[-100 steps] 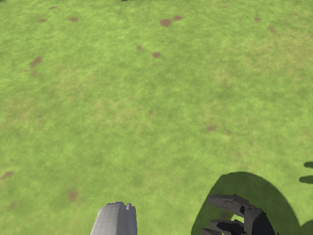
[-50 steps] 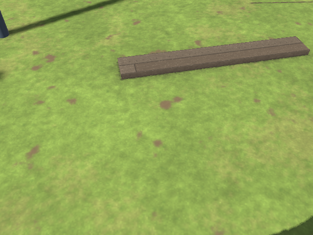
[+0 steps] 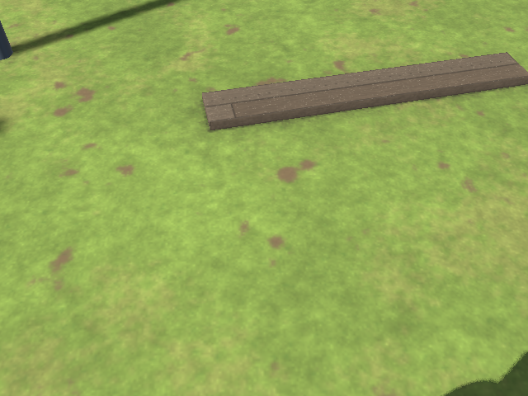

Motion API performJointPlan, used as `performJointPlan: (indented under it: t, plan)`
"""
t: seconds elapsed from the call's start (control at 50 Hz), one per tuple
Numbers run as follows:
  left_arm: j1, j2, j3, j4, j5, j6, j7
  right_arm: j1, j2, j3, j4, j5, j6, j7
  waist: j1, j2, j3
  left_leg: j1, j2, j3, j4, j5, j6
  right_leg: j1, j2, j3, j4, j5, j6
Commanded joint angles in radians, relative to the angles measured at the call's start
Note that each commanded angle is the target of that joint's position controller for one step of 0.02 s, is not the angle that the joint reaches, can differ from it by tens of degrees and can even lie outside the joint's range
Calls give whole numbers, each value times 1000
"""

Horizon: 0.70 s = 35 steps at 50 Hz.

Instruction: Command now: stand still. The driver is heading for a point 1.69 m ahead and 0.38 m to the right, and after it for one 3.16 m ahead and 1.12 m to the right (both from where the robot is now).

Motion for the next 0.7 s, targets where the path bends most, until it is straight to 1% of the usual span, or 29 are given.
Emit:
performJointPlan:
  t: [0.02, 0.4, 0.42, 0.44, 0.46, 0.48, 0.5, 0.52, 0.54, 0.56, 0.58, 0.6, 0.62, 0.64, 0.66, 0.68, 0.7]
  plan:
    - [80, 60, 7, -2, 0, -2, 2, 93, -64, -9, -3, 0, -3, -2, 1, 7, 75, -101, 133, -101, -73, 204, 19, 34, -95, 90, -40, 122, -26]
    - [98, 53, 3, 10, -1, 0, 3, 112, -59, -3, 1, 1, -5, -2, 0, 8, 81, -88, 135, -100, -73, 242, 22, 34, -98, 82, -32, 131, -19]
    - [101, 48, 2, 12, 0, 1, 3, 120, -55, -2, 4, -1, -5, -2, -4, 10, 63, -79, 128, -102, -88, 160, 26, 39, -89, 78, -34, 76, -21]
    - [93, 52, 4, 9, 1, 2, 2, 125, -66, -7, 4, -2, -3, -1, -9, 18, 73, -84, 120, -112, -105, 42, 37, 22, -71, 65, -17, 2, -24]
    - [81, 60, 9, -1, 4, 4, -1, 136, -94, -20, 4, -1, 1, 0, -18, 46, 88, -89, 122, -141, -125, -127, 61, -17, -37, 35, 36, -112, -29]
    - [61, 64, 14, -16, 11, 5, -7, 157, -125, -33, 5, 0, 7, 1, -33, 96, 116, -84, 153, -208, -163, -317, 98, -99, 0, -4, 115, -226, -32]
    - [26, 64, 18, -40, 19, 4, -17, 184, -144, -44, 7, 1, 12, 3, -49, 126, 170, -80, 216, -291, -221, -467, 140, -201, 19, -40, 196, -281, -34]
    - [-11, 51, 17, -66, 31, 0, -26, 203, -153, -52, 10, 1, 14, 7, -63, 142, 225, -82, 281, -362, -259, -535, 179, -279, 7, -64, 254, -282, -39]
    - [-44, 48, 18, -91, 34, -9, -35, 217, -148, -56, 14, -1, 10, 9, -71, 139, 257, -76, 325, -406, -282, -521, 209, -339, -24, -58, 318, -264, -44]
    - [-69, 59, 25, -112, 29, -17, -41, 231, -145, -58, 18, -11, 2, 10, -75, 115, 266, -35, 354, -430, -288, -458, 232, -410, -47, -37, 383, -282, -49]
    - [-82, 69, 30, -132, 26, -28, -48, 236, -151, -62, 17, -17, -8, 12, -70, 95, 256, 18, 365, -426, -286, -383, 243, -466, -64, -20, 422, -288, -53]
    - [-86, 76, 36, -148, 21, -41, -54, 229, -153, -66, 13, -17, -20, 13, -59, 74, 241, 55, 361, -400, -277, -303, 239, -485, -77, -6, 422, -272, -54]
    - [-92, 81, 40, -160, 15, -51, -60, 214, -153, -68, 8, -12, -29, 14, -49, 69, 221, 74, 344, -359, -272, -238, 224, -470, -77, -9, 393, -253, -52]
    - [-100, 86, 46, -173, 10, -58, -64, 197, -157, -70, 0, -10, -37, 15, -40, 72, 203, 74, 325, -320, -262, -180, 209, -434, -70, -17, 360, -230, -52]
    - [-110, 89, 49, -189, 5, -60, -67, 182, -165, -73, -8, -8, -45, 17, -31, 81, 189, 62, 312, -288, -254, -136, 198, -389, -62, -26, 321, -210, -53]
    - [-103, 84, 51, -197, 1, -60, -70, 165, -170, -75, -11, -8, -50, 19, -20, 97, 183, 32, 298, -254, -238, -105, 185, -327, -52, -41, 277, -182, -55]
    - [-72, 81, 54, -198, -1, -60, -72, 141, -175, -76, -19, -5, -54, 22, 4, 99, 177, -25, 281, -215, -207, -74, 170, -226, -34, -65, 216, -138, -60]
